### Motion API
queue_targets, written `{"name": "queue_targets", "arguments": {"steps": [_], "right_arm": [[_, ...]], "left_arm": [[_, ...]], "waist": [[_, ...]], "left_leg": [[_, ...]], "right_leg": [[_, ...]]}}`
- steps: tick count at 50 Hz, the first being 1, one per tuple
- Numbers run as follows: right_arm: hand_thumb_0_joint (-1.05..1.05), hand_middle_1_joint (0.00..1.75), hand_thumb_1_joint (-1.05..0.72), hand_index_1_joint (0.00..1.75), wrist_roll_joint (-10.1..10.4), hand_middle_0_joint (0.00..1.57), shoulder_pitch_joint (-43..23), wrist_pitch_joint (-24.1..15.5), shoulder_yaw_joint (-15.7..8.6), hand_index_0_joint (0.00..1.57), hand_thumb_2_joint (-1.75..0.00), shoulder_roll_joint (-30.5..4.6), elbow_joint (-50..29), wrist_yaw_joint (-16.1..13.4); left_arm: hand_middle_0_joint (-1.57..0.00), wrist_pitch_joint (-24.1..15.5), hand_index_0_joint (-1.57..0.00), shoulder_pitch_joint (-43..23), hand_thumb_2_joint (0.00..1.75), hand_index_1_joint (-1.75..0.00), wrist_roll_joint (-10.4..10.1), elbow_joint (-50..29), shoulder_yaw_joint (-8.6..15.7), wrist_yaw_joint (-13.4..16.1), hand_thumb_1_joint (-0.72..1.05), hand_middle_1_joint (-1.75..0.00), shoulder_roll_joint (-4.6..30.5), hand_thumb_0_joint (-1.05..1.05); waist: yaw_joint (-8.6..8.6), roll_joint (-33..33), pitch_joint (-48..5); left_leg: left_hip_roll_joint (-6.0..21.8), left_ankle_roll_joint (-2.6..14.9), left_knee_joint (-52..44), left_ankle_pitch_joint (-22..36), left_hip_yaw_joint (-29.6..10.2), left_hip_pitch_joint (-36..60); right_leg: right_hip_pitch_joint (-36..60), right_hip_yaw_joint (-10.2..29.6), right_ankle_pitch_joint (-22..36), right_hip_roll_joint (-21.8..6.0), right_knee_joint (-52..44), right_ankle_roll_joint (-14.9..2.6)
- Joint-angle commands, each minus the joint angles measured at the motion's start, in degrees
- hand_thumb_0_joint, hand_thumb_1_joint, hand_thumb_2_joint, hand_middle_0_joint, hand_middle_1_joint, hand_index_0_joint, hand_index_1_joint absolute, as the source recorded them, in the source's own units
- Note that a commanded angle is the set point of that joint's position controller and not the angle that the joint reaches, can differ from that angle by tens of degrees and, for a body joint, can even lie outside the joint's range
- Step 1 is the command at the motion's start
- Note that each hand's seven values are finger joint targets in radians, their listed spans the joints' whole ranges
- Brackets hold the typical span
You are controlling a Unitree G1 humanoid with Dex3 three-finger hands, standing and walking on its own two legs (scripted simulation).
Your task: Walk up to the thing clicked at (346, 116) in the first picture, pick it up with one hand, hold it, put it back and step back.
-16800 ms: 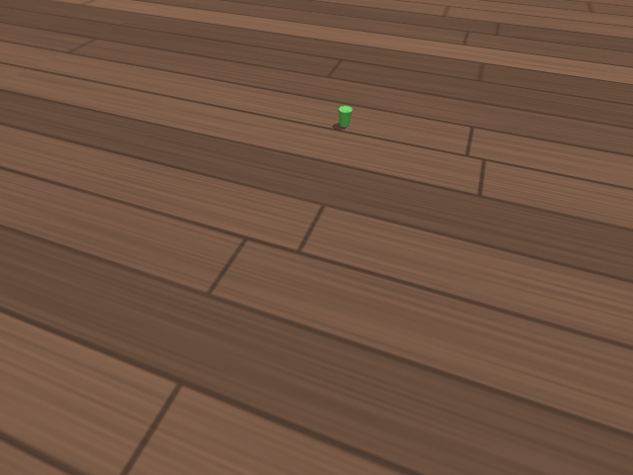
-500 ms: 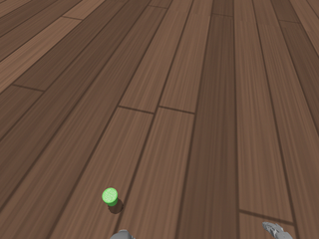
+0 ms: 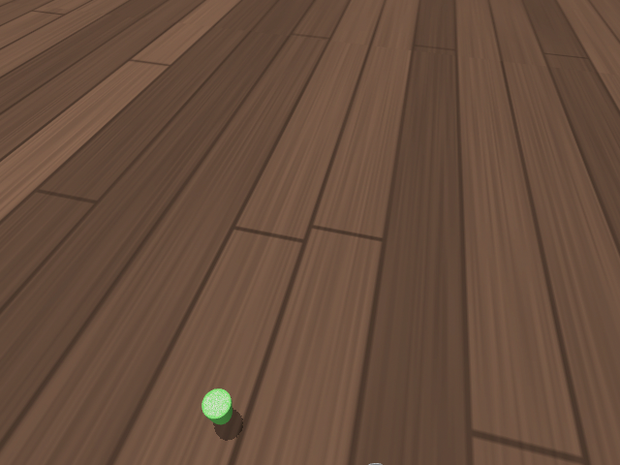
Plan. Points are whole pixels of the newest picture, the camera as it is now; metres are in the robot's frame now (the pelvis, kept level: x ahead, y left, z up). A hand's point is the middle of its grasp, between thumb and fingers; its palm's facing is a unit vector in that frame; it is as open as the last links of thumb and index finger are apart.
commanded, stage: walk up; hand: left
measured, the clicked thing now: (219, 408) +0.43 +0.25 -0.72
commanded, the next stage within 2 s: none
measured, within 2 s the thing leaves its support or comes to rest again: neither
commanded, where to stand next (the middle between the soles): +0.07 +0.01 m, yaw +2 degrees
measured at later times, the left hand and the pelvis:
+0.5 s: hand out of the picture +0.03 +0.29 -0.16, palm faces +0.05 -0.91 -0.41, open 7.4 cm; pelvis -0.03 +0.00 -0.02, yaw +4 degrees
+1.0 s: hand out of the picture +0.09 +0.25 -0.16, palm faces +0.01 -0.93 -0.35, open 7.4 cm; pelvis +0.02 -0.01 +0.00, yaw +2 degrees
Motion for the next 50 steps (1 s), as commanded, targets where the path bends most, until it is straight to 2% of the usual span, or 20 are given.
{"name": "queue_targets", "arguments": {"steps": [1, 3, 5, 11, 16, 17, 19, 20, 22, 28, 30, 31, 33, 36, 38, 39, 41, 43, 45, 50], "right_arm": [[0.00, 0.30, -0.90, 0.30, 1.27, 0.20, -8.92, 2.04, -3.22, 0.20, -0.90, -12.49, -6.25, -0.77], [0.00, 0.30, -0.90, 0.30, 1.79, 0.20, -7.81, 3.48, -2.66, 0.20, -0.90, -10.26, -6.34, -0.71], [0.00, 0.30, -0.90, 0.30, 1.54, 0.20, -4.22, 5.23, -3.28, 0.20, -0.90, -10.36, -5.78, -1.63], [0.00, 0.30, -0.90, 0.30, 1.16, 0.20, 1.32, 5.15, -4.61, 0.20, -0.90, -12.30, -1.96, -0.61], [0.00, 0.30, -0.90, 0.30, 0.47, 0.20, 2.39, 3.21, -3.87, 0.20, -0.90, -11.39, 1.36, -0.35], [0.00, 0.30, -0.90, 0.30, -0.41, 0.20, 2.57, 2.50, -4.15, 0.20, -0.90, -11.67, 2.17, -0.58], [0.00, 0.30, -0.90, 0.30, -1.68, 0.20, -5.74, 1.68, -5.49, 0.20, -0.90, -21.37, -2.16, -0.86], [0.00, 0.30, -0.90, 0.30, -0.77, 0.20, -9.57, 1.14, -5.13, 0.20, -0.90, -20.69, -2.34, -0.81], [0.00, 0.30, -0.90, 0.30, -1.10, 0.20, -13.39, -0.52, -3.05, 0.20, -0.90, -14.78, -1.95, -1.69], [0.00, 0.30, -0.90, 0.30, -0.39, 0.20, -7.76, -0.43, -3.57, 0.20, -0.90, -15.48, -0.22, -1.19], [0.00, 0.30, -0.90, 0.30, 0.84, 0.20, -6.22, -0.52, -2.51, 0.20, -0.90, -11.95, -0.95, -1.31], [0.00, 0.30, -0.90, 0.30, 0.67, 0.20, -7.37, -0.58, -2.39, 0.20, -0.90, -11.18, -1.10, -1.57], [0.00, 0.30, -0.90, 0.30, 0.48, 0.20, -6.87, -1.07, -2.67, 0.20, -0.90, -12.05, -0.24, -1.99], [0.00, 0.30, -0.90, 0.30, 0.57, 0.20, -0.99, -2.73, -2.81, 0.20, -0.90, -10.81, 2.96, -2.01], [0.00, 0.30, -0.90, 0.30, -0.52, 0.20, -3.41, -3.27, -3.91, 0.20, -0.90, -15.60, 1.84, -2.43], [0.00, 0.30, -0.90, 0.30, -0.01, 0.20, -6.06, -3.16, -3.94, 0.20, -0.90, -17.12, 0.91, -2.22], [0.00, 0.30, -0.90, 0.30, 0.04, 0.20, -9.54, -3.06, -3.07, 0.20, -0.90, -15.01, 1.01, -2.22], [0.00, 0.30, -0.90, 0.30, 0.64, 0.20, -12.14, -2.35, -2.60, 0.20, -0.90, -13.94, 1.43, -2.22], [0.00, 0.30, -0.90, 0.30, 1.88, 0.20, -10.98, -1.27, -1.71, 0.20, -0.90, -11.77, 1.55, -2.19], [0.00, 0.30, -0.90, 0.30, 1.60, 0.20, -12.52, -0.55, -2.01, 0.20, -0.90, -12.11, 4.07, -1.99]], "left_arm": [[-0.20, -0.52, -0.20, 3.95, 0.90, -0.30, -1.15, -0.16, 3.01, 3.00, 0.90, -0.30, 9.35, 0.00], [-0.20, -0.61, -0.20, 3.57, 0.90, -0.30, -0.21, -0.64, 4.11, 3.72, 0.90, -0.30, 13.04, 0.00], [-0.20, -0.58, -0.20, 1.13, 0.90, -0.30, 0.15, -2.62, 4.95, 4.03, 0.90, -0.30, 19.50, 0.00], [-0.20, 0.27, -0.20, -8.88, 0.90, -0.30, 2.27, -5.73, 4.49, 4.00, 0.90, -0.30, 13.31, 0.00], [-0.20, 1.93, -0.20, -8.35, 0.90, -0.30, 2.09, -4.86, 4.74, 2.28, 0.90, -0.30, 14.79, 0.00], [-0.20, 2.43, -0.20, -6.21, 0.90, -0.30, 1.63, -4.24, 3.96, 2.13, 0.90, -0.30, 12.35, 0.00], [-0.20, 2.21, -0.20, -7.52, 0.90, -0.30, 0.51, -4.29, 2.47, 2.53, 0.90, -0.30, 8.36, 0.00], [-0.20, 1.64, -0.20, -11.81, 0.90, -0.30, 0.96, -3.36, 3.73, 2.78, 0.90, -0.30, 12.63, 0.00], [-0.20, 1.10, -0.20, -6.05, 0.90, -0.30, -0.15, -0.53, 2.70, 1.45, 0.90, -0.30, 8.82, 0.00], [-0.20, -0.56, -0.20, -4.65, 0.90, -0.30, 1.22, 1.51, 2.40, 0.68, 0.90, -0.30, 8.45, 0.00], [-0.20, -1.52, -0.20, -1.22, 0.90, -0.30, 1.69, 2.08, 3.11, 1.05, 0.90, -0.30, 12.56, 0.00], [-0.20, -1.28, -0.20, -0.28, 0.90, -0.30, 1.05, 2.72, 3.58, 0.77, 0.90, -0.30, 14.93, 0.00], [-0.20, -1.26, -0.20, 0.24, 0.90, -0.30, 0.93, 1.67, 3.40, 0.44, 0.90, -0.30, 15.24, 0.00], [-0.20, 0.03, -0.20, -5.88, 0.90, -0.30, 0.62, -0.13, 1.80, 0.17, 0.90, -0.30, 11.57, 0.00], [-0.20, 0.57, -0.20, -6.90, 0.90, -0.30, -0.34, -0.50, -0.33, 0.06, 0.90, -0.30, 5.39, 0.00], [-0.20, 0.70, -0.20, -5.93, 0.90, -0.30, 0.06, 0.20, 0.88, 0.71, 0.90, -0.30, 9.09, 0.00], [-0.20, 0.10, -0.20, -5.17, 0.90, -0.30, -0.27, 0.90, 0.59, 0.81, 0.90, -0.30, 8.42, 0.00], [-0.20, -1.02, -0.20, -3.19, 0.90, -0.30, -0.66, 3.04, 0.41, 0.88, 0.90, -0.30, 7.65, 0.00], [-0.20, -1.85, -0.20, -2.48, 0.90, -0.30, -0.39, 4.17, 0.92, 1.46, 0.90, -0.30, 10.62, 0.00], [-0.20, -1.53, -0.20, -7.83, 0.90, -0.30, -0.60, 4.10, -0.38, 1.66, 0.90, -0.30, 9.91, 0.00]], "waist": [[4.00, 10.19, -3.51], [4.65, 3.48, -3.71], [4.01, -10.63, -7.08], [1.88, -11.91, -7.85], [1.91, -12.65, -7.15], [1.67, -6.10, -6.68], [0.90, 14.37, -0.46], [0.11, 8.20, 4.94], [4.11, 2.67, 2.70], [2.51, 9.41, -2.92], [3.34, -1.35, -7.46], [3.47, -7.08, -6.01], [3.73, -6.71, -4.71], [-0.62, -6.79, -5.04], [-0.54, 4.94, -4.31], [0.54, 4.41, -2.77], [2.40, 5.11, -2.29], [3.73, 7.93, -4.09], [2.97, 5.36, -8.60], [1.95, 0.31, -9.72]], "left_leg": [[6.98, 6.33, 1.31, 21.39, -6.10, -11.36], [2.83, 2.93, 9.32, 9.02, -5.59, -15.69], [-3.71, 0.15, 34.53, -21.67, -7.87, -13.88], [-1.05, -1.62, 33.21, -11.08, -4.65, -13.01], [-1.70, -0.52, 1.12, -10.29, 4.29, -1.17], [-1.56, -0.02, -4.59, -6.51, 1.77, 4.00], [20.75, 10.22, -20.00, -36.30, -35.54, -7.62], [22.61, 13.88, -21.08, -35.56, -36.71, -17.90], [13.64, 8.80, -12.85, -14.58, -19.72, -9.40], [11.76, 6.95, -3.29, 1.29, -10.05, -3.71], [5.57, 3.27, 7.45, 2.82, -4.51, -8.96], [-0.19, 1.64, 13.60, -11.93, 1.36, -13.85], [0.61, 2.01, 14.84, -17.97, -0.44, -14.78], [1.41, 2.89, -2.52, -5.25, -0.54, 1.70], [17.12, 7.70, -15.16, -4.15, -23.89, 7.73], [22.62, 12.60, -13.10, 2.01, -25.95, 3.37], [19.18, 11.61, -8.59, 19.03, -16.15, 3.14], [11.72, 4.89, -2.42, 28.32, -4.89, 2.20], [7.22, 1.17, 2.32, 23.54, -1.01, -0.96], [7.24, 1.90, -3.61, 16.33, -1.12, 5.45]], "right_leg": [[14.36, -4.28, 12.50, 3.39, -9.20, 0.38], [16.52, 2.25, 20.19, -2.68, -15.15, -1.57], [7.20, 29.52, 27.25, -25.08, -24.87, -14.91], [4.77, 10.37, -8.50, -10.35, -21.62, -8.93], [0.32, 10.26, -14.46, -10.62, -18.09, -8.12], [-4.52, 8.01, -15.67, -8.24, -10.75, -5.71], [-15.51, 0.47, -12.78, 2.86, 7.19, 0.23], [-8.92, 6.76, -10.86, 0.26, 10.99, -0.01], [-6.80, 7.51, -2.45, 1.40, 9.26, -0.35], [8.98, -2.39, -0.29, 4.20, -14.30, -1.22], [16.98, 12.39, 5.44, -2.61, -17.79, -5.47], [17.19, 22.61, 0.07, -10.10, -20.92, -10.32], [15.88, 27.77, 3.91, -15.87, -22.48, -14.98], [3.29, 13.01, 10.76, -8.31, -15.53, -8.32], [-8.17, 3.23, 5.66, 3.29, -1.72, -0.64], [-5.06, 3.05, -9.16, 1.59, 1.15, -0.45], [-0.72, 3.33, -9.14, 0.52, -2.22, -1.11], [8.39, 1.73, 12.77, 0.27, -15.57, -1.23], [17.07, 7.02, 34.53, -3.90, -15.68, -3.21], [12.48, 6.50, 34.06, -4.89, -14.27, -3.28]]}}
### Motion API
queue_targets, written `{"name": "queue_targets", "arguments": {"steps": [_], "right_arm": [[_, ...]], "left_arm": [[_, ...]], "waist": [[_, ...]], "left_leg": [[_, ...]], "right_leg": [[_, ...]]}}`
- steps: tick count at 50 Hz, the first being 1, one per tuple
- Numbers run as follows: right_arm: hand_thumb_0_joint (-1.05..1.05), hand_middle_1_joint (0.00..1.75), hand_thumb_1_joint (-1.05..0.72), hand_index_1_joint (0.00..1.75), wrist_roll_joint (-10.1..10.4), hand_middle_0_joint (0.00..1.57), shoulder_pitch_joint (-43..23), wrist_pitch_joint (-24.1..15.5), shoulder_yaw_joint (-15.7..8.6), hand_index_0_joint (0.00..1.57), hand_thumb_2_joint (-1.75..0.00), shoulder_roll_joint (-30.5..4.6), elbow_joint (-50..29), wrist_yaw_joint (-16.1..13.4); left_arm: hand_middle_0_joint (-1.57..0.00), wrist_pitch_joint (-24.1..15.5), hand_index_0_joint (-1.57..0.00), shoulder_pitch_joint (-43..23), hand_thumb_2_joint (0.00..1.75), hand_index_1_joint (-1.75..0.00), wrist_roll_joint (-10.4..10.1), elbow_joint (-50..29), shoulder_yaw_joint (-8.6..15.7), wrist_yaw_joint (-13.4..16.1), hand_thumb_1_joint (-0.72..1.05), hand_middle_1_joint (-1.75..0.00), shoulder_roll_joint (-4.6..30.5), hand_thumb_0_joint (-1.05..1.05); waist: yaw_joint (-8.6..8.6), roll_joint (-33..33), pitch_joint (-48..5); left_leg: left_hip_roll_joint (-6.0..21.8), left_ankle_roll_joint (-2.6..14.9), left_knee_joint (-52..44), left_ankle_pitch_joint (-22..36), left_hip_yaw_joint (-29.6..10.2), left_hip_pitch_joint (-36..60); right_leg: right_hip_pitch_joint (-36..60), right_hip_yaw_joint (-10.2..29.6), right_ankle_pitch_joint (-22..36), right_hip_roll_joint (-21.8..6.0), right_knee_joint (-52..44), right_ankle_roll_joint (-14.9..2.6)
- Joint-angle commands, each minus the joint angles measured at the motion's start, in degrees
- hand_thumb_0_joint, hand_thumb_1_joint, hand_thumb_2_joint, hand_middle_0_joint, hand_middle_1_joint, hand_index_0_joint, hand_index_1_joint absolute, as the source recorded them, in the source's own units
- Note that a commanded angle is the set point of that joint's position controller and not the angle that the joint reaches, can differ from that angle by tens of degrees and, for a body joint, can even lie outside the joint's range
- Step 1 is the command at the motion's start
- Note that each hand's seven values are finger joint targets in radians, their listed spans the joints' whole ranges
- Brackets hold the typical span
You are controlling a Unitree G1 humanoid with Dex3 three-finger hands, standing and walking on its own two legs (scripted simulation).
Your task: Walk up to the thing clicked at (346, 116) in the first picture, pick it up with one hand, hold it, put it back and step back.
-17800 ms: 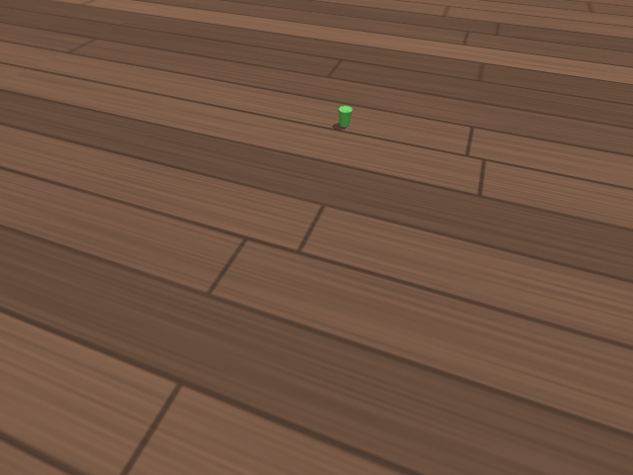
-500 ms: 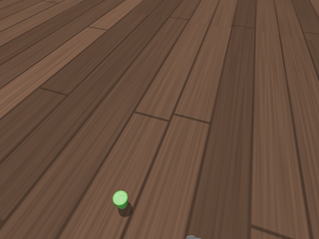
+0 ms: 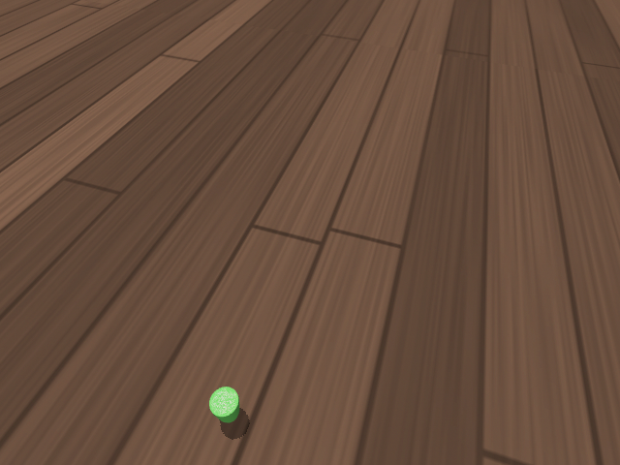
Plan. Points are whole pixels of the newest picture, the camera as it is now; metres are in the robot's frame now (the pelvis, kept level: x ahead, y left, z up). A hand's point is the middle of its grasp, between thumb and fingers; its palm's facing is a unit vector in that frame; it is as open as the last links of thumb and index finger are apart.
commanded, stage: walk up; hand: left
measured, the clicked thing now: (226, 407) +0.43 +0.25 -0.71
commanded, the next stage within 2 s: none
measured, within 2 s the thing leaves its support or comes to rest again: neither
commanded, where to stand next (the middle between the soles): +0.05 +0.01 m, yaw +0 degrees
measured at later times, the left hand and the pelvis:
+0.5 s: hand out of the picture +0.11 +0.25 -0.13, palm faces -0.07 -0.91 -0.40, open 7.4 cm; pelvis +0.04 -0.02 +0.01, yaw -3 degrees
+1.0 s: hand out of the picture +0.11 +0.26 -0.17, palm faces -0.10 -0.92 -0.38, open 7.4 cm; pelvis -0.02 +0.00 -0.03, yaw -7 degrees
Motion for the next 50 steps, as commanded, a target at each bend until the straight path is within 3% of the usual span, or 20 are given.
{"name": "queue_targets", "arguments": {"steps": [1, 9, 10, 12, 15, 18, 19, 20, 21, 22, 26, 29, 33, 34, 35, 36, 38, 41, 45, 50], "right_arm": [[0.00, 0.30, -0.90, 0.30, 0.63, 0.20, -1.33, -0.49, -3.03, 0.20, -0.90, -12.44, -1.10, -0.46], [0.00, 0.30, -0.90, 0.30, 0.17, 0.20, -4.97, 0.08, -2.24, 0.20, -0.90, -11.95, 2.07, 0.08], [0.00, 0.30, -0.90, 0.30, -0.41, 0.20, -1.51, -0.54, -3.73, 0.20, -0.90, -14.80, 0.79, 0.99], [0.00, 0.30, -0.90, 0.30, -0.95, 0.20, -0.18, -0.53, -4.05, 0.20, -0.90, -15.10, 0.94, 1.49], [0.00, 0.30, -0.90, 0.30, -1.15, 0.20, 1.98, -0.82, -5.21, 0.20, -0.90, -17.36, 0.07, 1.41], [0.00, 0.30, -0.90, 0.30, -1.23, 0.20, -0.74, -0.83, -4.71, 0.20, -0.90, -15.61, -2.35, 1.81], [0.00, 0.30, -0.90, 0.30, -0.93, 0.20, -2.08, -0.63, -4.01, 0.20, -0.90, -13.47, -3.70, 1.89], [0.00, 0.30, -0.90, 0.30, -0.49, 0.20, -3.20, -0.67, -3.46, 0.20, -0.90, -11.33, -6.02, 2.02], [0.00, 0.30, -0.90, 0.30, -0.88, 0.20, -3.62, -0.55, -3.09, 0.20, -0.90, -11.22, -7.06, 1.39], [0.00, 0.30, -0.90, 0.30, -1.27, 0.20, -3.95, -0.54, -3.39, 0.20, -0.90, -11.96, -7.10, 0.84], [0.00, 0.30, -0.90, 0.30, -0.11, 0.20, 3.88, 0.96, -3.90, 0.20, -0.90, -10.47, -4.28, 0.78], [0.00, 0.30, -0.90, 0.30, 1.33, 0.20, 5.61, 2.12, -3.35, 0.20, -0.90, -9.40, -3.23, -0.25], [0.00, 0.30, -0.90, 0.30, 0.39, 0.20, 8.36, 1.89, -4.90, 0.20, -0.90, -11.76, -3.64, -1.18], [0.00, 0.30, -0.90, 0.30, -0.36, 0.20, 8.17, 1.72, -5.45, 0.20, -0.90, -13.60, -4.41, -1.48], [0.00, 0.30, -0.90, 0.30, -0.94, 0.20, 7.98, 1.56, -6.29, 0.20, -0.90, -17.05, -5.93, -1.70], [0.00, 0.30, -0.90, 0.30, -0.21, 0.20, 6.86, 1.50, -6.35, 0.20, -0.90, -18.50, -7.08, -1.58], [0.00, 0.30, -0.90, 0.30, 0.16, 0.20, 3.44, 1.69, -7.03, 0.20, -0.90, -19.53, -8.40, -2.31], [0.00, 0.30, -0.90, 0.30, -0.55, 0.20, -2.92, 2.13, -6.12, 0.20, -0.90, -16.50, -11.48, -2.84], [0.00, 0.30, -0.90, 0.30, -1.67, 0.20, -1.34, 2.27, -6.33, 0.20, -0.90, -16.11, -12.05, -2.64], [0.00, 0.30, -0.90, 0.30, -2.13, 0.20, -2.53, 4.18, -6.21, 0.20, -0.90, -16.29, -12.35, -0.97]], "left_arm": [[-0.20, -1.25, -0.20, -2.63, 0.90, -0.30, -0.14, -2.41, 2.03, 1.13, 0.90, -0.30, 12.12, 0.00], [-0.20, -0.75, -0.20, -7.05, 0.90, -0.30, 0.20, -0.35, 1.67, 1.06, 0.90, -0.30, 11.34, 0.00], [-0.20, -1.04, -0.20, -4.51, 0.90, -0.30, 1.06, -1.42, 2.90, 0.13, 0.90, -0.30, 13.44, 0.00], [-0.20, -0.70, -0.20, -6.24, 0.90, -0.30, 1.64, -1.64, 3.34, -0.60, 0.90, -0.30, 12.89, 0.00], [-0.20, -1.14, -0.20, -8.43, 0.90, -0.30, 1.95, -4.02, 3.33, -1.04, 0.90, -0.30, 11.19, 0.00], [-0.20, -2.68, -0.20, -1.55, 0.90, -0.30, 1.89, -3.02, 3.86, -0.98, 0.90, -0.30, 10.56, 0.00], [-0.20, -3.20, -0.20, 3.10, 0.90, -0.30, 1.81, -1.89, 4.64, -0.55, 0.90, -0.30, 12.12, 0.00], [-0.20, -3.71, -0.20, 9.87, 0.90, -0.30, 2.05, -0.87, 6.15, 0.01, 0.90, -0.30, 17.72, 0.00], [-0.20, -3.81, -0.20, 12.97, 0.90, -0.30, 1.57, -1.29, 7.23, 0.38, 0.90, -0.30, 21.82, 0.00], [-0.20, -3.68, -0.20, 12.40, 0.90, -0.30, 1.07, -3.10, 6.90, 0.71, 0.90, -0.30, 20.25, 0.00], [-0.20, -2.80, -0.20, 2.28, 0.90, -0.30, 0.60, -7.17, 4.38, 2.12, 0.90, -0.30, 13.69, 0.00], [-0.20, -0.18, -0.20, -2.36, 0.90, -0.30, 0.37, -9.98, 3.93, 2.61, 0.90, -0.30, 13.79, 0.00], [-0.20, 3.31, -0.20, -3.46, 0.90, -0.30, -0.57, -12.25, 4.07, 2.11, 0.90, -0.30, 13.38, 0.00], [-0.20, 3.80, -0.20, -1.94, 0.90, -0.30, -1.07, -12.32, 3.83, 2.13, 0.90, -0.30, 11.77, 0.00], [-0.20, 4.20, -0.20, 1.32, 0.90, -0.30, -2.04, -12.40, 3.57, 2.16, 0.90, -0.30, 9.66, 0.00], [-0.20, 5.14, -0.20, 4.48, 0.90, -0.30, -2.07, -11.65, 3.94, 2.54, 0.90, -0.30, 9.89, 0.00], [-0.20, 6.11, -0.20, 4.57, 0.90, -0.30, -1.15, -10.48, 4.72, 3.15, 0.90, -0.30, 11.99, 0.00], [-0.20, 6.52, -0.20, 7.20, 0.90, -0.30, -0.80, -9.09, 5.57, 2.05, 0.90, -0.30, 12.47, 0.00], [-0.20, 6.58, -0.20, 5.06, 0.90, -0.30, 0.05, -10.84, 6.32, 0.75, 0.90, -0.30, 10.76, 0.00], [-0.20, 3.74, -0.20, 15.31, 0.90, -0.30, 1.44, -5.41, 7.58, 0.15, 0.90, -0.30, 11.10, 0.00]], "waist": [[-0.32, -0.86, -8.68], [-0.25, -1.86, -7.66], [-0.58, -1.50, -10.64], [-1.39, 0.69, -3.52], [-2.55, 5.69, 6.08], [1.17, 5.65, 2.25], [3.26, 1.55, -1.07], [5.59, -10.83, -2.99], [6.45, -12.70, -1.85], [6.06, -5.17, -0.32], [-0.75, -4.23, -1.62], [-1.51, -10.22, -1.11], [-3.36, -5.81, -6.90], [-3.03, -1.49, -7.46], [-2.36, 5.10, -10.10], [-1.45, 8.57, -12.22], [-1.05, 8.71, -11.45], [1.72, 9.92, -7.73], [-0.32, 8.93, -9.12], [2.39, 8.70, -10.34]], "left_leg": [[5.38, 3.59, -6.22, 22.53, -3.46, 2.94], [5.46, 2.59, -12.99, 14.65, -2.97, 4.46], [3.63, 5.30, -10.87, -3.07, -2.55, 5.74], [6.23, 7.51, -15.01, -18.00, -7.90, 4.11], [15.15, 11.88, -21.40, -15.37, -16.32, 5.70], [11.84, 10.46, -10.99, 4.41, -8.24, 1.82], [7.04, 7.09, -2.01, 10.10, -2.22, -4.63], [-0.21, 3.34, 15.51, 4.45, 3.40, -19.25], [-2.69, 2.47, 20.90, -12.18, 0.17, -29.11], [0.10, 2.25, 24.96, -13.35, -5.47, -29.12], [2.38, 1.22, 18.71, -2.87, -7.83, -14.86], [-1.92, 0.23, 13.17, 1.24, -1.32, -8.51], [-3.72, 1.10, -2.72, 21.25, 0.53, -0.03], [0.01, 2.45, -4.62, 35.85, -3.80, 2.27], [10.93, 7.49, -8.21, 46.45, -15.40, 3.84], [19.06, 14.21, -9.89, 53.12, -24.71, 3.06], [21.73, 18.37, -9.80, 44.29, -28.52, -1.15], [15.46, 14.43, -8.34, 29.46, -17.17, -8.96], [13.22, 13.20, -7.65, 19.88, -15.89, -3.47], [9.09, 8.16, -3.67, -9.80, -12.78, -14.05]], "right_leg": [[5.78, 5.75, 28.51, -6.99, -4.33, -4.09], [6.61, 7.00, 19.80, -6.98, -10.74, -2.77], [7.29, 5.50, -1.75, -4.14, -7.88, -4.72], [-3.77, 5.94, -19.32, -3.03, -7.06, -4.55], [-14.31, -0.72, -6.46, -0.48, 1.84, -2.42], [-0.87, -1.74, -5.33, -0.07, -8.78, -3.17], [10.94, 2.18, 0.28, -0.73, -12.33, -4.52], [22.84, 20.84, 5.25, -10.97, -15.94, -8.51], [27.71, 33.24, 17.05, -20.84, -17.34, -15.19], [23.49, 32.68, 25.69, -23.93, -16.26, -18.23], [10.13, 9.41, 38.92, -13.67, -12.84, -11.49], [2.30, 4.39, 50.92, -11.55, -6.54, -9.95], [-0.68, 2.12, 27.16, -6.66, 6.26, -5.85], [-2.97, 2.07, 19.01, -3.49, 9.96, -3.66], [-5.09, 1.04, 7.63, 1.42, 18.63, -1.31], [-4.94, 3.49, -21.48, 5.35, 29.91, -1.15], [-6.45, 9.09, -22.38, 3.98, 40.75, -1.52], [-6.07, 7.79, -15.96, 3.07, 41.92, -1.25], [-5.77, 4.85, -15.97, 2.24, 26.21, 0.11], [10.18, -1.13, -11.68, 1.95, -7.41, -2.00]]}}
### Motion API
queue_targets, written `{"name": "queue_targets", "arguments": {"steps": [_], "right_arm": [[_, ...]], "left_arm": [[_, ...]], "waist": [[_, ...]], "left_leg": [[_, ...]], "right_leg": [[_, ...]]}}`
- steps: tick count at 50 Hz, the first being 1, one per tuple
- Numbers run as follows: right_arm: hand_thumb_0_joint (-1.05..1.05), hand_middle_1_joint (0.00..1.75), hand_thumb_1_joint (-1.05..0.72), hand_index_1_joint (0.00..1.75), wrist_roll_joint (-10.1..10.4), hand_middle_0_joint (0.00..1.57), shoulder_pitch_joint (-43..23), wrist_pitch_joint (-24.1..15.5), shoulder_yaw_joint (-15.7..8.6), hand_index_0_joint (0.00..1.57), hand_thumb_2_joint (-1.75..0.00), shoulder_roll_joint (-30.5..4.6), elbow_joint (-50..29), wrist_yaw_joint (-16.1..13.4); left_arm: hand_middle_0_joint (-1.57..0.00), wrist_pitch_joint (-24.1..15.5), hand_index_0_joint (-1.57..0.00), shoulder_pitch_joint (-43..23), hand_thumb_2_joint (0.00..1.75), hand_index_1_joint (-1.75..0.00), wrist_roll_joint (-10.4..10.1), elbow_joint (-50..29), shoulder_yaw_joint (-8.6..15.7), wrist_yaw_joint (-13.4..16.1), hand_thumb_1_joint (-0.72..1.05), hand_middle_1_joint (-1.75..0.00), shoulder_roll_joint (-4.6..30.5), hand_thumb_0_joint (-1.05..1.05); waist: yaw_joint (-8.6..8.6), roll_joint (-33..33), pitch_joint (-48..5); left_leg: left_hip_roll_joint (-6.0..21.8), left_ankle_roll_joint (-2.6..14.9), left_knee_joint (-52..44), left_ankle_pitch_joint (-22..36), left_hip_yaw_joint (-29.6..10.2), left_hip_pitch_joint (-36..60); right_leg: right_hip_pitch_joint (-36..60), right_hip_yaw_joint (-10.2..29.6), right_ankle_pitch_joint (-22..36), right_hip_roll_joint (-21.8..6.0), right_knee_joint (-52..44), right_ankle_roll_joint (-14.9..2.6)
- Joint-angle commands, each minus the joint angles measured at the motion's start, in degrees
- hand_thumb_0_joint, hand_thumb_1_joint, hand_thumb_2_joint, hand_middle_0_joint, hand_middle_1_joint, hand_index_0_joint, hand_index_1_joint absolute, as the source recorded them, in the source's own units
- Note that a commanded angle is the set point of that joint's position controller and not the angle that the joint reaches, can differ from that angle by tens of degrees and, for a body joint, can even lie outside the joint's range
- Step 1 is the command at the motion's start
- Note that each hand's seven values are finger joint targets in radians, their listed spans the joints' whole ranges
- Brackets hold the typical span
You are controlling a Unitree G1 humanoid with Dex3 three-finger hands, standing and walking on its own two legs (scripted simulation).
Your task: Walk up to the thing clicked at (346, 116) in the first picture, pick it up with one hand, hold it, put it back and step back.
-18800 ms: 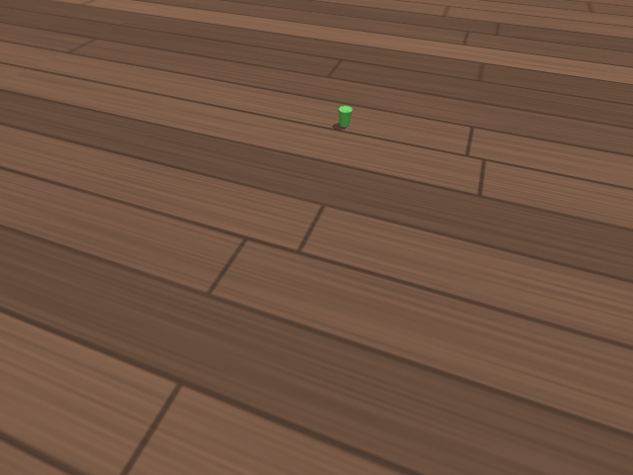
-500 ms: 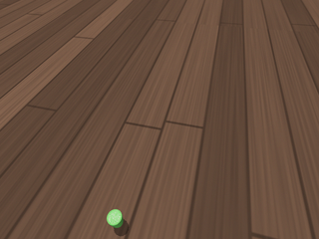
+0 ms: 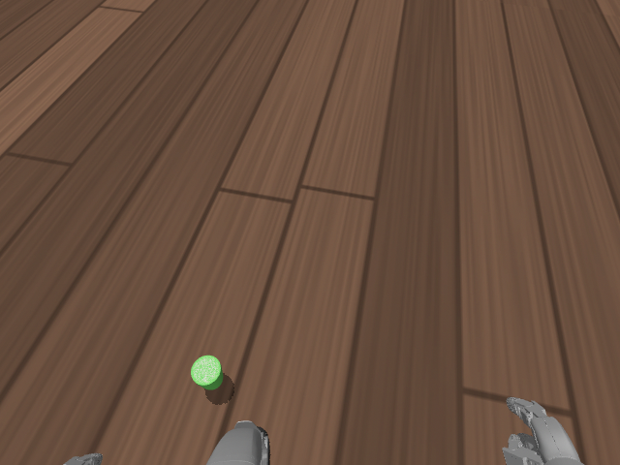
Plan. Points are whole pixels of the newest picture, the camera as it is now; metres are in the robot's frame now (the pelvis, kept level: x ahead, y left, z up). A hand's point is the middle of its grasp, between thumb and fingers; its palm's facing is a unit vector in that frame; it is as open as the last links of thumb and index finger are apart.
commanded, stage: walk up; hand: left
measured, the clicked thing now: (209, 374) +0.42 +0.30 -0.69
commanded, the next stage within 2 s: stand in 1.40 s
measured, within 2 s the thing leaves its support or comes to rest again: neither
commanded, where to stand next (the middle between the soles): +0.07 +0.03 m, yaw +6 degrees
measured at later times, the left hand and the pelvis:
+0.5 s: hand out of the picture +0.00 +0.31 -0.12, palm faces +0.05 -0.91 -0.40, open 7.4 cm; pelvis +0.04 +0.02 +0.02, yaw +5 degrees
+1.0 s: hand out of the picture +0.11 +0.26 -0.11, palm faces +0.07 -0.89 -0.46, open 7.4 cm; pelvis +0.01 -0.02 +0.01, yaw +6 degrees
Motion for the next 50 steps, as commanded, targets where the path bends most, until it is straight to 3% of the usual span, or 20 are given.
{"name": "queue_targets", "arguments": {"steps": [1, 2, 3, 5, 10, 15, 19, 20, 21, 22, 23, 25, 27, 30, 38, 39, 40, 41, 46, 50], "right_arm": [[0.00, 0.30, -0.90, 0.30, 0.39, 0.20, 4.06, 1.19, -4.01, 0.20, -0.90, -12.26, -2.73, -0.24], [0.00, 0.30, -0.90, 0.30, 0.99, 0.20, -2.02, 0.47, -3.74, 0.20, -0.90, -10.35, -4.40, -0.61], [0.00, 0.30, -0.90, 0.30, 1.00, 0.20, -3.65, 0.11, -5.03, 0.20, -0.90, -14.76, -3.54, -1.09], [0.00, 0.30, -0.90, 0.30, 2.23, 0.20, 4.88, -0.89, -4.29, 0.20, -0.90, -11.38, 0.84, 0.25], [0.00, 0.30, -0.90, 0.30, 0.87, 0.20, 1.72, -2.72, -4.61, 0.20, -0.90, -14.19, -2.17, 3.26], [0.00, 0.30, -0.90, 0.30, 0.97, 0.20, 3.39, -4.15, -3.70, 0.20, -0.90, -11.12, -3.08, 4.22], [0.00, 0.30, -0.90, 0.30, 1.34, 0.20, 21.05, -5.16, -6.20, 0.20, -0.90, -12.93, 1.17, 2.88], [0.00, 0.30, -0.90, 0.30, 0.73, 0.20, 26.15, -5.51, -7.73, 0.20, -0.90, -16.40, 1.31, 2.10], [0.00, 0.30, -0.90, 0.30, 0.14, 0.20, 27.23, -6.05, -8.28, 0.20, -0.90, -21.36, -0.39, 1.45], [0.00, 0.30, -0.90, 0.30, 2.22, 0.20, 25.55, -5.97, -8.56, 0.20, -0.90, -23.05, -1.08, 1.56], [0.00, 0.30, -0.90, 0.30, 2.39, 0.20, 22.51, -6.07, -7.74, 0.20, -0.90, -21.16, -1.70, 1.55], [0.00, 0.30, -0.90, 0.30, 2.48, 0.20, 17.71, -6.58, -5.84, 0.20, -0.90, -17.71, -3.40, 0.88], [0.00, 0.30, -0.90, 0.30, 2.41, 0.20, 11.98, -6.63, -3.34, 0.20, -0.90, -13.46, -3.34, 0.10], [0.00, 0.30, -0.90, 0.30, 1.84, 0.20, 8.64, -3.75, -3.10, 0.20, -0.90, -14.38, -4.55, -0.65], [0.00, 0.30, -0.90, 0.30, 3.39, 0.20, 5.38, 0.68, -3.36, 0.20, -0.90, -13.45, -6.47, -0.49], [0.00, 0.30, -0.90, 0.30, 4.02, 0.20, 8.84, 1.01, -2.52, 0.20, -0.90, -10.27, -6.08, -0.43], [0.00, 0.30, -0.90, 0.30, 4.06, 0.20, 10.86, 1.40, -1.78, 0.20, -0.90, -7.59, -6.30, -0.90], [0.00, 0.30, -0.90, 0.30, 3.24, 0.20, 9.55, 2.27, -3.36, 0.20, -0.90, -10.95, -5.93, -1.95], [0.00, 0.30, -0.90, 0.30, 3.31, 0.20, 14.03, 1.94, -4.22, 0.20, -0.90, -13.27, -3.24, -1.52], [0.00, 0.30, -0.90, 0.30, 2.04, 0.20, 13.43, -0.30, -3.24, 0.20, -0.90, -12.64, -1.47, -0.01]], "left_arm": [[-0.20, -2.48, -0.20, 14.94, 0.90, -0.30, 2.44, 2.38, 4.68, 0.59, 0.90, -0.30, 12.75, 0.00], [-0.20, -2.47, -0.20, 8.22, 0.90, -0.30, 3.35, -1.38, 6.28, 1.08, 0.90, -0.30, 20.75, 0.00], [-0.20, -2.97, -0.20, 1.36, 0.90, -0.30, 3.22, -4.09, 6.11, 1.35, 0.90, -0.30, 21.94, 0.00], [-0.20, -5.21, -0.20, -3.23, 0.90, -0.30, 2.60, -3.18, 4.22, 1.93, 0.90, -0.30, 13.85, 0.00], [-0.20, -7.72, -0.20, 12.72, 0.90, -0.30, 2.73, -2.43, 6.02, 0.24, 0.90, -0.30, 15.74, 0.00], [-0.20, -7.54, -0.20, 16.03, 0.90, -0.30, 1.38, -3.67, 4.52, -0.30, 0.90, -0.30, 14.05, 0.00], [-0.20, -6.50, -0.20, 11.33, 0.90, -0.30, 0.75, -6.93, 2.38, -0.60, 0.90, -0.30, 12.20, 0.00], [-0.20, -6.30, -0.20, 14.37, 0.90, -0.30, 0.10, -7.60, 1.22, -0.54, 0.90, -0.30, 8.83, 0.00], [-0.20, -6.43, -0.20, 13.37, 0.90, -0.30, 0.38, -9.21, 0.55, -0.54, 0.90, -0.30, 7.15, 0.00], [-0.20, -6.00, -0.20, 10.61, 0.90, -0.30, 0.71, -8.05, 1.83, 0.31, 0.90, -0.30, 13.96, 0.00], [-0.20, -5.76, -0.20, 11.22, 0.90, -0.30, 0.41, -7.37, 1.73, 0.10, 0.90, -0.30, 14.86, 0.00], [-0.20, -5.55, -0.20, 14.72, 0.90, -0.30, 0.48, -4.85, 2.19, -0.27, 0.90, -0.30, 14.29, 0.00], [-0.20, -4.62, -0.20, 16.50, 0.90, -0.30, -0.44, -2.04, 1.81, 0.04, 0.90, -0.30, 11.20, 0.00], [-0.20, -3.12, -0.20, 13.48, 0.90, -0.30, -1.82, -3.58, 1.95, 1.45, 0.90, -0.30, 9.64, 0.00], [-0.20, -3.36, -0.20, 11.31, 0.90, -0.30, 0.59, -3.76, 2.76, 2.05, 0.90, -0.30, 11.19, 0.00], [-0.20, -4.19, -0.20, 9.67, 0.90, -0.30, 1.57, -4.65, 3.59, 2.27, 0.90, -0.30, 14.66, 0.00], [-0.20, -4.62, -0.20, 5.90, 0.90, -0.30, 1.54, -7.07, 4.02, 2.26, 0.90, -0.30, 18.83, 0.00], [-0.20, -4.66, -0.20, 6.23, 0.90, -0.30, 1.52, -7.84, 4.20, 2.48, 0.90, -0.30, 20.87, 0.00], [-0.20, -3.49, -0.20, -0.76, 0.90, -0.30, 1.90, -10.18, 3.19, 3.61, 0.90, -0.30, 12.06, 0.00], [-0.20, -4.00, -0.20, 4.79, 0.90, -0.30, 3.26, -8.35, 3.60, 2.63, 0.90, -0.30, 12.49, 0.00]], "waist": [[1.65, -2.34, -10.51], [4.57, -14.88, -4.73], [2.94, -9.94, 1.50], [-2.59, 0.14, -0.55], [6.36, -8.36, -1.61], [4.88, -10.44, -2.70], [-5.17, -1.67, -12.66], [-6.80, 8.29, -16.61], [-7.04, 12.98, -15.77], [-7.31, 4.87, -13.41], [-4.73, 0.72, -8.34], [-1.35, 1.38, -3.30], [0.94, 4.48, -1.13], [0.96, 13.05, -2.20], [2.09, 7.95, -11.74], [1.11, -4.89, -12.46], [-0.26, -14.68, -12.08], [1.86, -13.26, -14.80], [0.10, -7.03, -16.17], [3.70, -13.67, -20.41]], "left_leg": [[0.75, 4.03, 1.79, -29.73, -7.97, -5.27], [-8.11, 0.22, 14.06, -26.32, -7.53, -6.93], [-4.63, -0.76, 21.87, -22.52, -14.23, -0.49], [-6.74, -0.14, 20.87, -14.33, -13.98, -2.67], [-5.07, -0.46, 13.84, -15.77, -8.23, -16.36], [-3.85, 0.45, -0.30, -16.61, -1.99, -3.26], [-6.63, 2.63, -14.88, -4.25, 1.45, 32.61], [0.90, 6.10, -16.64, -13.32, -11.83, 43.87], [16.32, 11.86, -21.76, -20.70, -38.31, 43.20], [20.51, 16.85, -24.57, -26.10, -43.23, 32.90], [18.45, 16.33, -24.33, -25.16, -37.07, 29.20], [13.86, 13.42, -22.44, -16.39, -25.61, 23.01], [10.75, 11.57, -19.30, 9.93, -13.23, 10.04], [11.15, 14.70, -13.00, 45.42, -7.43, 5.75], [5.75, 7.09, 4.55, 12.64, -8.37, 8.27], [-0.80, 4.13, 14.06, 1.01, -5.83, 4.00], [-9.46, 1.63, 25.39, -28.42, -4.32, -2.24], [-9.03, 1.78, 36.55, -33.73, -11.73, 2.98], [-9.42, -0.98, 43.00, -22.24, -10.91, 0.33], [-7.21, -1.38, 13.58, -27.40, -3.68, 1.15]], "right_leg": [[9.56, 10.15, -7.02, -4.74, -30.14, -4.07], [-8.79, 33.94, -21.59, -21.86, -39.16, -11.92], [-20.68, 37.55, -22.73, -26.09, -41.05, -15.67], [-6.11, 16.01, 5.56, -14.83, -30.98, -9.53], [21.06, 19.88, -9.83, -16.42, -35.75, -11.16], [19.13, 8.41, 24.16, -14.91, -30.54, -10.82], [1.51, -3.08, 36.52, -9.20, -8.32, -6.27], [-11.28, -5.75, 24.37, -4.99, 6.46, -3.07], [-23.37, -2.35, 0.99, 1.54, 13.86, -2.19], [-20.42, 3.87, -0.96, -2.11, 17.55, -3.26], [-21.25, 5.35, 2.52, -3.61, 19.55, -3.27], [-19.86, 5.04, 6.86, -6.45, 14.08, -2.74], [-8.70, 3.11, 8.87, -5.59, 8.01, -0.81], [-4.04, -1.66, 7.22, -1.22, 11.20, 0.76], [4.83, -2.88, 23.00, -1.58, -17.85, -1.38], [6.57, 7.38, 39.25, -9.12, -21.92, -2.59], [5.31, 24.53, 53.16, -23.02, -25.12, -11.06], [-1.33, 31.16, 52.53, -27.38, -25.68, -18.47], [1.98, 9.71, 43.67, -15.25, -18.37, -13.30], [13.00, 12.41, -5.05, -12.89, -25.16, -11.07]]}}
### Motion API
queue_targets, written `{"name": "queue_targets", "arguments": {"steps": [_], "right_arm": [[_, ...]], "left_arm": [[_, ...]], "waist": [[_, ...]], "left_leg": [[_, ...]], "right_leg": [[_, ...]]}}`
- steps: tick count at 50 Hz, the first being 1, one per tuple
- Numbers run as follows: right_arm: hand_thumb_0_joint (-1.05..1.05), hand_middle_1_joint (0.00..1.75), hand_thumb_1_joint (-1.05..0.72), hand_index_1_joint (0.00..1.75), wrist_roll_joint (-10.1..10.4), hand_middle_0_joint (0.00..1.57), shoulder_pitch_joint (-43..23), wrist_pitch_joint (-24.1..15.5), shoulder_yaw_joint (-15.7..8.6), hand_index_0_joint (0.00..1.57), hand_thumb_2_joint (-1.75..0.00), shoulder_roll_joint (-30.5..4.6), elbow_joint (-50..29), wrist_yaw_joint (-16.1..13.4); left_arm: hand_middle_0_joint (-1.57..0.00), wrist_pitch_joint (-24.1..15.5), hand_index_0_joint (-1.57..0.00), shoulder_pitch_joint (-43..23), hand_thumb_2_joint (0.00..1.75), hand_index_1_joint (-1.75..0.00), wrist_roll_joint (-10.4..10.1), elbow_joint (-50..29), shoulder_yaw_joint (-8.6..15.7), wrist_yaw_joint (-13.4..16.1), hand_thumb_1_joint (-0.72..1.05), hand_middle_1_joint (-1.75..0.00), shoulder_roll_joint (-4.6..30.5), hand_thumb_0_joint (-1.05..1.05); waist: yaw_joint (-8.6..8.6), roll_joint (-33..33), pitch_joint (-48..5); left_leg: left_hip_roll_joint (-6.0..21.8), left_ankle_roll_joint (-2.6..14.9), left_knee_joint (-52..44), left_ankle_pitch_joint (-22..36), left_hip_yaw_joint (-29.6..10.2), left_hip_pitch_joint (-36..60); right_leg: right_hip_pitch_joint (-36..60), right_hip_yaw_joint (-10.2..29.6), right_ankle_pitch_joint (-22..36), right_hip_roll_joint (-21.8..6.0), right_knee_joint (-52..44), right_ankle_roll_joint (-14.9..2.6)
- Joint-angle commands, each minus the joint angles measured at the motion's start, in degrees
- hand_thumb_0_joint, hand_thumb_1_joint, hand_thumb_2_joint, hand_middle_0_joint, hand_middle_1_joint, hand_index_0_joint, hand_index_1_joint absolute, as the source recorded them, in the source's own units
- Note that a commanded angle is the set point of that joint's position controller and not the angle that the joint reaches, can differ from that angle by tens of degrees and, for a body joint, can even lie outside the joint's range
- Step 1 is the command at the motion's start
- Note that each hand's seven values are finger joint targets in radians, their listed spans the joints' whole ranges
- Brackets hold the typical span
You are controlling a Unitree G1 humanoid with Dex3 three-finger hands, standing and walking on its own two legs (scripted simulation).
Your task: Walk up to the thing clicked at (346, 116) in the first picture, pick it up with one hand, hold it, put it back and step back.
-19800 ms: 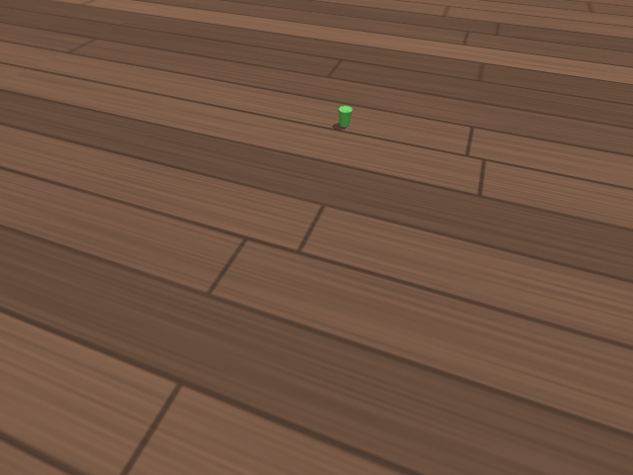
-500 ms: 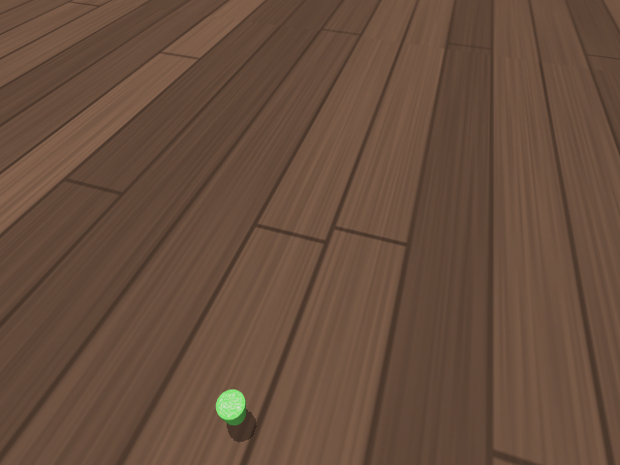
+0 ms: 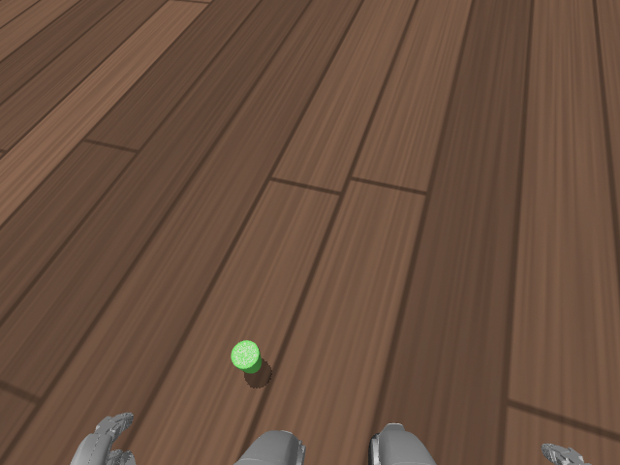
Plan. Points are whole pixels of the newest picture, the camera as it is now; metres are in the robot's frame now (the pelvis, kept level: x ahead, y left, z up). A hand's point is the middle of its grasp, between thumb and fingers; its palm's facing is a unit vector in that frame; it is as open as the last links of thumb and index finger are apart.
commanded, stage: walk up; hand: left
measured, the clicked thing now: (248, 359) +0.44 +0.27 -0.69
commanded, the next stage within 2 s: stand in 0.40 s
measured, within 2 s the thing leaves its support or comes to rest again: neither
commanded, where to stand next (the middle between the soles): +0.07 +0.03 m, yaw +0 degrees
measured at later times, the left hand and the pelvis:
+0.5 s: hand out of the picture +0.08 +0.27 -0.11, palm faces -0.04 -0.90 -0.43, open 7.4 cm; pelvis +0.01 -0.01 +0.02, yaw +0 degrees
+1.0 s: hand out of the picture +0.12 +0.25 -0.11, palm faces -0.03 -0.94 -0.35, open 7.4 cm; pelvis +0.02 -0.01 +0.04, yaw -1 degrees
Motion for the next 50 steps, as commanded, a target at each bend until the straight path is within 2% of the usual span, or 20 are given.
{"name": "queue_targets", "arguments": {"steps": [1, 3, 4, 5, 6, 7, 9, 12, 15, 17, 19, 20, 21, 22, 24, 28, 30, 32, 39, 50], "right_arm": [[0.00, 0.30, -0.90, 0.30, -1.54, 0.20, 7.29, -2.31, -2.77, 0.20, -0.90, -9.82, -0.26, 0.92], [0.00, 0.30, -0.90, 0.30, -2.00, 0.20, 12.73, -2.49, -3.10, 0.20, -0.90, -9.76, 3.21, 1.42], [0.00, 0.30, -0.90, 0.30, -2.88, 0.20, 13.81, -2.40, -3.52, 0.20, -0.90, -9.15, 4.38, 1.78], [0.00, 0.30, -0.90, 0.30, -4.45, 0.20, 13.79, -2.26, -4.31, 0.20, -0.90, -11.19, 3.83, 2.10], [0.00, 0.30, -0.90, 0.30, -5.28, 0.20, 7.37, -2.19, -4.97, 0.20, -0.90, -17.10, 0.11, 2.54], [0.00, 0.30, -0.90, 0.30, -4.09, 0.20, 5.27, -2.48, -4.66, 0.20, -0.90, -16.85, -0.51, 2.89], [0.00, 0.30, -0.90, 0.30, -3.84, 0.20, -1.35, -4.61, -2.36, 0.20, -0.90, -10.36, -0.80, 2.00], [0.00, 0.30, -0.90, 0.30, -3.50, 0.20, 5.26, -5.53, -4.74, 0.20, -0.90, -14.51, 0.64, 2.73], [0.00, 0.30, -0.90, 0.30, -3.31, 0.20, 9.13, -5.73, -5.06, 0.20, -0.90, -14.22, 0.29, 3.12], [0.00, 0.30, -0.90, 0.30, -3.05, 0.20, 9.22, -5.59, -4.70, 0.20, -0.90, -13.46, -0.07, 3.34], [0.00, 0.30, -0.90, 0.30, -2.35, 0.20, 7.69, -5.15, -3.52, 0.20, -0.90, -10.08, -1.66, 3.53], [0.00, 0.30, -0.90, 0.30, 0.31, 0.20, 8.04, -5.67, -1.34, 0.20, -0.90, -2.40, -1.76, 2.38], [0.00, 0.30, -0.90, 0.30, 0.09, 0.20, 6.48, -5.14, -1.69, 0.20, -0.90, -4.65, -2.09, 1.12], [0.00, 0.30, -0.90, 0.30, 0.25, 0.20, 7.04, -4.61, -2.34, 0.20, -0.90, -7.73, -1.16, 0.72], [0.00, 0.30, -0.90, 0.30, -0.07, 0.20, 7.60, -4.04, -2.07, 0.20, -0.90, -6.77, 1.24, 1.06], [0.00, 0.30, -0.90, 0.30, -1.32, 0.20, 9.10, -4.65, -1.94, 0.20, -0.90, -6.88, 4.95, 1.20], [0.00, 0.30, -0.90, 0.30, -1.58, 0.20, 2.14, -5.29, -1.38, 0.20, -0.90, -9.50, 4.10, 1.51], [0.00, 0.30, -0.90, 0.30, -1.08, 0.20, -0.18, -5.05, -0.87, 0.20, -0.90, -8.42, 6.13, 1.83], [0.00, 0.30, -0.90, 0.30, -1.19, 0.20, -2.54, -6.28, 0.01, 0.20, -0.90, -7.34, 10.27, 1.40], [0.00, 0.30, -0.90, 0.30, -1.17, 0.20, -6.05, -5.86, 0.38, 0.20, -0.90, -6.75, 14.15, 1.18]], "left_arm": [[-0.20, -0.84, -0.20, 6.00, 0.90, -0.30, 1.00, -2.74, 5.87, 0.16, 0.90, -0.30, 17.91, 0.00], [-0.20, -0.06, -0.20, 4.48, 0.90, -0.30, -0.09, -2.10, 6.24, -0.39, 0.90, -0.30, 19.66, 0.00], [-0.20, 0.13, -0.20, 6.24, 0.90, -0.30, -0.41, -1.25, 5.55, -0.38, 0.90, -0.30, 18.78, 0.00], [-0.20, 0.18, -0.20, 8.18, 0.90, -0.30, -0.70, -0.65, 4.51, -0.05, 0.90, -0.30, 15.73, 0.00], [-0.20, -0.66, -0.20, 3.61, 0.90, -0.30, -1.53, -1.61, 3.93, 0.52, 0.90, -0.30, 12.52, 0.00], [-0.20, -1.58, -0.20, -3.33, 0.90, -0.30, -0.90, -0.91, 5.75, 1.24, 0.90, -0.30, 18.71, 0.00], [-0.20, -2.35, -0.20, 4.09, 0.90, -0.30, -2.09, 2.18, 4.11, -0.65, 0.90, -0.30, 12.89, 0.00], [-0.20, -3.77, -0.20, 5.75, 0.90, -0.30, -1.34, 2.57, 4.63, -2.40, 0.90, -0.30, 15.42, 0.00], [-0.20, -4.90, -0.20, 3.20, 0.90, -0.30, -1.00, 0.97, 4.30, -3.40, 0.90, -0.30, 15.15, 0.00], [-0.20, -5.50, -0.20, 5.93, 0.90, -0.30, -0.98, 2.05, 3.83, -3.29, 0.90, -0.30, 14.06, 0.00], [-0.20, -6.48, -0.20, 18.06, 0.90, -0.30, -0.92, 5.72, 4.42, -1.91, 0.90, -0.30, 14.85, 0.00], [-0.20, -7.07, -0.20, 11.52, 0.90, -0.30, -0.87, 4.41, 3.46, -1.07, 0.90, -0.30, 16.78, 0.00], [-0.20, -6.61, -0.20, 9.89, 0.90, -0.30, -2.07, 4.58, 3.42, -0.74, 0.90, -0.30, 18.59, 0.00], [-0.20, -6.20, -0.20, 7.76, 0.90, -0.30, -2.24, 3.95, 2.78, -0.65, 0.90, -0.30, 18.20, 0.00], [-0.20, -5.31, -0.20, 4.32, 0.90, -0.30, -1.78, 3.25, 2.22, -0.43, 0.90, -0.30, 17.32, 0.00], [-0.20, -4.14, -0.20, 1.46, 0.90, -0.30, -2.77, 4.73, 1.01, -0.66, 0.90, -0.30, 14.72, 0.00], [-0.20, -3.43, -0.20, 2.26, 0.90, -0.30, -3.00, 6.19, 0.37, -1.00, 0.90, -0.30, 13.01, 0.00], [-0.20, -3.27, -0.20, -0.46, 0.90, -0.30, -2.48, 7.74, 0.57, -1.41, 0.90, -0.30, 14.05, 0.00], [-0.20, -4.03, -0.20, -2.43, 0.90, -0.30, -2.48, 11.79, 0.18, -1.71, 0.90, -0.30, 12.71, 0.00], [-0.20, -3.51, -0.20, -4.99, 0.90, -0.30, -2.23, 15.94, 0.00, -1.59, 0.90, -0.30, 12.68, 0.00]], "waist": [[2.48, -20.14, -19.98], [-0.74, -16.73, -15.78], [-1.71, -11.67, -13.13], [-2.68, -0.47, -11.15], [-3.45, 15.21, -5.22], [-6.16, 6.33, 2.75], [-0.34, -2.08, 0.16], [-3.55, 7.66, -5.87], [-4.69, 5.73, -4.57], [-3.48, 4.22, -4.60], [2.66, -0.77, -10.93], [-0.17, -14.46, -13.24], [-0.85, -13.05, -13.90], [-2.47, -10.73, -11.12], [-2.71, -10.10, -9.74], [-3.76, -8.53, -12.87], [-0.63, -4.61, -11.66], [-0.69, -4.60, -9.24], [-0.93, -2.60, -12.55], [-1.17, -2.71, -13.66]], "left_leg": [[2.32, 0.52, -25.63, -8.00, 7.94, 1.87], [1.84, 3.10, -41.47, -1.87, 10.54, 13.41], [1.39, 4.42, -47.37, 4.06, 10.63, 21.64], [6.70, 6.78, -56.09, -5.47, -1.82, 25.44], [23.26, 12.52, -62.69, -26.43, -27.87, 14.39], [27.57, 17.85, -64.90, -28.59, -31.22, -2.21], [17.00, 12.04, -57.95, -5.14, -13.52, 6.81], [16.94, 13.06, -57.44, -8.84, -10.12, 16.68], [19.91, 14.71, -55.45, -4.74, -10.80, 20.53], [17.74, 13.44, -51.01, 4.43, -6.30, 18.62], [12.59, 9.61, -33.58, 22.09, 2.21, 12.04], [8.24, 3.28, -25.02, 27.68, 4.15, 2.58], [6.10, 3.23, -28.49, 6.56, 6.44, 8.67], [5.79, 3.42, -27.83, -3.31, 4.00, 13.25], [5.88, 3.75, -32.00, -3.24, 4.05, 11.64], [8.74, 3.05, -49.17, 23.59, 1.42, 22.85], [14.08, 4.23, -52.50, 16.02, -4.96, 17.40], [11.10, 3.32, -52.82, 7.12, -0.78, 10.66], [12.69, 2.44, -53.88, 27.03, 0.05, 17.13], [12.98, 1.67, -56.07, 24.86, 0.89, 20.37]], "right_leg": [[20.68, 17.84, -29.00, -12.11, -18.76, -10.37], [10.25, 16.09, -27.81, -12.45, -18.56, -7.64], [1.97, 12.09, -28.85, -9.15, -15.96, -3.25], [-7.06, 5.99, -27.37, -3.89, -4.68, 0.63], [-16.37, -3.05, -23.05, 5.15, 8.89, 2.29], [-8.87, 6.00, -21.76, 1.03, 14.83, 1.51], [-6.11, 7.42, -11.29, 2.60, 14.32, 0.90], [-4.00, -0.23, -12.99, 1.97, 7.05, 1.41], [-2.79, 0.18, -14.98, 0.59, -0.91, 0.90], [3.93, -2.64, -11.42, 2.48, -8.79, -0.08], [25.03, -2.94, -3.08, 3.79, -20.54, -0.70], [31.75, 18.75, 22.38, -13.17, -21.59, -5.30], [22.69, 23.15, 30.29, -18.71, -19.90, -12.61], [14.43, 22.46, 24.29, -17.55, -21.33, -13.49], [16.69, 16.61, 12.22, -14.33, -20.98, -10.48], [12.78, 7.12, 7.68, -6.58, -17.55, -2.24], [13.84, 5.48, -6.97, -2.20, -19.86, -0.05], [19.42, 8.08, -10.01, -4.70, -22.16, -0.50], [23.84, 5.77, 11.38, -4.83, -20.51, -0.19], [22.62, 5.39, 9.03, -5.00, -23.22, 0.08]]}}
